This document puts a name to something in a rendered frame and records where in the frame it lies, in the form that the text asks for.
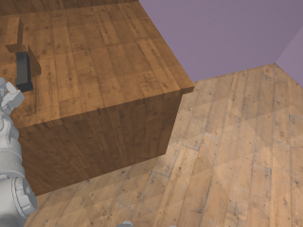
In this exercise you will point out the left robot upper arm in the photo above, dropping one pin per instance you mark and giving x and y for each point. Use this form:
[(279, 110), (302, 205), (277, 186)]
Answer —
[(17, 202)]

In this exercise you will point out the left robot hand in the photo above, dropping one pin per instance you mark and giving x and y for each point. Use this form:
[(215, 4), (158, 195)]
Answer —
[(10, 100)]

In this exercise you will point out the counter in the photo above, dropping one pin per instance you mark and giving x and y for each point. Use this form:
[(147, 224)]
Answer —
[(106, 87)]

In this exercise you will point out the left robot forearm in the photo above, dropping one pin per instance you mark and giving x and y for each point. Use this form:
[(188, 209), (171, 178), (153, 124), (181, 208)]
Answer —
[(10, 150)]

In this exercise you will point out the robot left shin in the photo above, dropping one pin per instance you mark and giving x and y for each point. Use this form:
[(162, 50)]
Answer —
[(126, 222)]

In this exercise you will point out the tap lever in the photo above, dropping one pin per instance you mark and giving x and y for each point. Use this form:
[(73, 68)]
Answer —
[(23, 75)]

